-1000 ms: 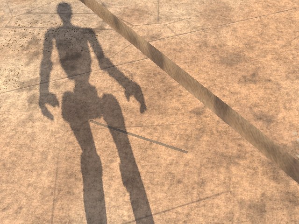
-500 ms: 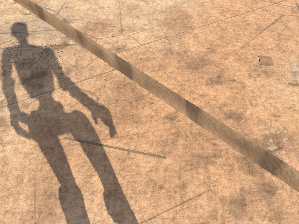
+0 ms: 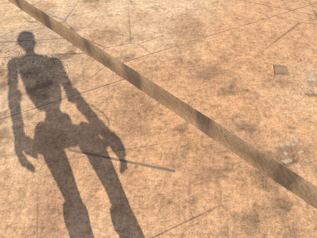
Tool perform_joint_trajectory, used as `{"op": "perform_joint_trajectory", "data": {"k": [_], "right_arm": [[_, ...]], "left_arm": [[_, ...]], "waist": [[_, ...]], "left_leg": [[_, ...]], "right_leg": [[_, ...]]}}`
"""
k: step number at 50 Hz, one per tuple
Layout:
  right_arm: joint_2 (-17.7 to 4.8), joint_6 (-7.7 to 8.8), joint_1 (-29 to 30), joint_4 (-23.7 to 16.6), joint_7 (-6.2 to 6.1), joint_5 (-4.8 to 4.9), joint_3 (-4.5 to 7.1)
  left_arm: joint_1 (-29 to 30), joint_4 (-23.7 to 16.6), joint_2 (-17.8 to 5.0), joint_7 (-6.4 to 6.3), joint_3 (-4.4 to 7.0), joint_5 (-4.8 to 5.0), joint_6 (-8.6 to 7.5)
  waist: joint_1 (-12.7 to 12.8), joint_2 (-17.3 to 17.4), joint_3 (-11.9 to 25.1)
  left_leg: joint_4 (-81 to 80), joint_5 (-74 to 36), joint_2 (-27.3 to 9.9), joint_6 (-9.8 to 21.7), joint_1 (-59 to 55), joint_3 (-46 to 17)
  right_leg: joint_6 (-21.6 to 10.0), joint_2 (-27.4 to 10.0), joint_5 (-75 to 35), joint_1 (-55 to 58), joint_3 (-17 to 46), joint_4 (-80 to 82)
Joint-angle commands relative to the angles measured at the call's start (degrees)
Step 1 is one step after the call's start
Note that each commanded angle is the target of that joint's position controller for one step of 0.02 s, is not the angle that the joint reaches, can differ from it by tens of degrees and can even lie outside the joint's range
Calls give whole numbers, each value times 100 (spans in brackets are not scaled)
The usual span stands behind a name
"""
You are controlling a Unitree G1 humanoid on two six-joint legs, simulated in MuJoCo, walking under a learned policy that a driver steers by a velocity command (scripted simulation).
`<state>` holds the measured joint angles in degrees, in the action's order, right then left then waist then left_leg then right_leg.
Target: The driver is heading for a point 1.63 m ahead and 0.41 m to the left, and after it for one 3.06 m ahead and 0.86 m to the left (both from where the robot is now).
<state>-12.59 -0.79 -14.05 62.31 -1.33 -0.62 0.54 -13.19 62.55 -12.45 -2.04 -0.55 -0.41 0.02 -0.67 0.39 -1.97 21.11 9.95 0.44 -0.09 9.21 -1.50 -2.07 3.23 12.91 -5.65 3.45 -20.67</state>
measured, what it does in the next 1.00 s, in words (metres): stands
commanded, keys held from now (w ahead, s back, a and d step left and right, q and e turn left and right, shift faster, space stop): no key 1.00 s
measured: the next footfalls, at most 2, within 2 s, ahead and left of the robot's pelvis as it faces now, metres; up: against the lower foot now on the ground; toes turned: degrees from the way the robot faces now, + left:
right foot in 1.96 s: +0.45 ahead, -0.02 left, +0.00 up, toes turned -4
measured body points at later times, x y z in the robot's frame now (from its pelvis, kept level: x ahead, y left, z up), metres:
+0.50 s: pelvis +0.01 +0.00 +0.00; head +0.01 +0.00 +0.45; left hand +0.00 +0.23 -0.16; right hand +0.00 -0.23 -0.16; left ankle +0.02 +0.12 -0.75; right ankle -0.02 -0.10 -0.75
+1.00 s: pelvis +0.01 +0.01 +0.00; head +0.02 +0.00 +0.45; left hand -0.01 +0.23 -0.16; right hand +0.00 -0.22 -0.16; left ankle +0.02 +0.12 -0.75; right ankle -0.02 -0.10 -0.75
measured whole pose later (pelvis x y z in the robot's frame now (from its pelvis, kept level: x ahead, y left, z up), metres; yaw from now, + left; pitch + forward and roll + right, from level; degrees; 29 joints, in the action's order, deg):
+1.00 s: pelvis +0.01 +0.01 +0.00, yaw +0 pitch -1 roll +0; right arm -8.6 -0.2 -16.4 66.6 -2.5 -0.5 -0.2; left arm -17.7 66.2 -8.3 -2.8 -0.8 -0.5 -0.5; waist -0.3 0.1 -1.8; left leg 23.3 12.3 1.0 0.4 9.9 -1.4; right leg -1.6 2.6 15.1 -6.1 3.3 -22.5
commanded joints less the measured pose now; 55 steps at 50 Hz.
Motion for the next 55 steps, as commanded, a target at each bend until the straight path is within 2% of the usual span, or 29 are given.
{"op": "perform_joint_trajectory", "data": {"k": [1, 20, 55], "right_arm": [[-517, 44, -160, -38, -26, 0, 58], [-260, 62, -385, 294, -84, 6, -23], [-15, 76, -674, 404, -130, 8, -11]], "left_arm": [[-158, -56, -568, -20, 75, 0, -43], [-568, 262, -273, -54, 21, -4, -53], [-949, 347, 11, -94, 43, -10, -68]], "waist": [[7, -61, -136], [29, -24, -177], [36, -43, -263]], "left_leg": [[-243, -307, -476, 158, -142, -460], [-155, -421, -483, 190, -35, -451], [-82, -558, -472, 223, -24, -435]], "right_leg": [[-149, -695, -332, -529, 607, 498], [-129, -661, -623, -499, 500, 324], [-102, -676, -775, -468, 428, 203]]}}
